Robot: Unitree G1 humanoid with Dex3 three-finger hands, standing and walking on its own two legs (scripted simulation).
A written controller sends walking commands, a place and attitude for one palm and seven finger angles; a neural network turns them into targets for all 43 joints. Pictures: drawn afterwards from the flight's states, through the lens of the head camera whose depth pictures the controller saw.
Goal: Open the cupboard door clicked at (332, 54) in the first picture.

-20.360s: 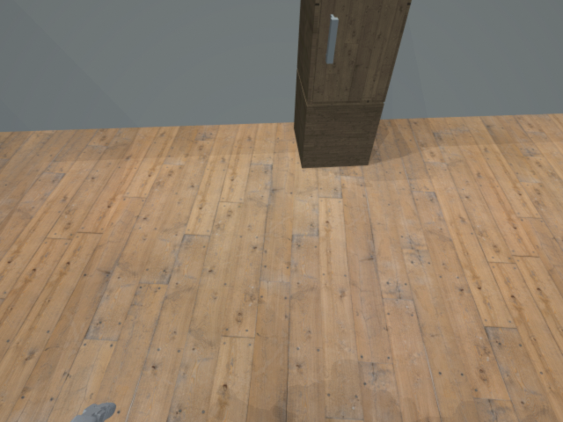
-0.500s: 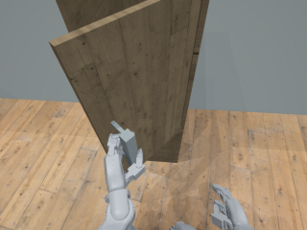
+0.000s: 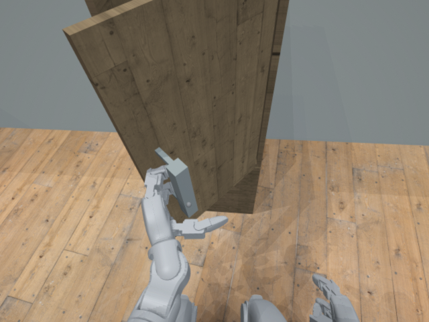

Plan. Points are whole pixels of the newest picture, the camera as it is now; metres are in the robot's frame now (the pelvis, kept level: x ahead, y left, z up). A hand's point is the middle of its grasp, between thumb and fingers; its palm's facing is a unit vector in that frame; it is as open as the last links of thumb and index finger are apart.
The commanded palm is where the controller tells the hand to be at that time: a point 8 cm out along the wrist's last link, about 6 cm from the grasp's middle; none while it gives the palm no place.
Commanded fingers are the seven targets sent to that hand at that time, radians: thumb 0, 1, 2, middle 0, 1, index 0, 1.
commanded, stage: open thumb and fingers to let go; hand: left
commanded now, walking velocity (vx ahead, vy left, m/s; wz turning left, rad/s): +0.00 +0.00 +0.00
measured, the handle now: (176, 183) +0.37 +0.08 +0.04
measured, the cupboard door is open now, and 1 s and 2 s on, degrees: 49 47 47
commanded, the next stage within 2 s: slide the hand sideways off the handle in 0.28 s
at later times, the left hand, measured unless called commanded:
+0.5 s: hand (182, 211) +0.31 +0.07 +0.03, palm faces -0.03 -1.00 -0.08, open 16.2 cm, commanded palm +0.29 +0.10 +0.04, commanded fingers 0.00 -0.50 0.30 -0.15 -0.30 -0.15 -0.30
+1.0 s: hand (168, 238) +0.26 +0.09 +0.04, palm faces -0.13 -0.99 +0.01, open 16.4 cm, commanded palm +0.24 +0.14 +0.04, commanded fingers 0.00 -0.50 0.30 -0.15 -0.30 -0.15 -0.30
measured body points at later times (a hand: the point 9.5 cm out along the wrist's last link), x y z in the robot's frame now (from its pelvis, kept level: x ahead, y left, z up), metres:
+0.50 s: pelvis +0.00 +0.04 +0.00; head +0.06 +0.04 +0.44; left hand +0.31 +0.12 +0.04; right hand +0.17 -0.17 -0.11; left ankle +0.03 +0.16 -0.65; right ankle +0.02 -0.05 -0.65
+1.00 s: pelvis +0.01 +0.06 -0.01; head +0.08 +0.05 +0.44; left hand +0.26 +0.14 +0.04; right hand +0.19 -0.16 -0.10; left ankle +0.03 +0.16 -0.65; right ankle +0.02 -0.05 -0.65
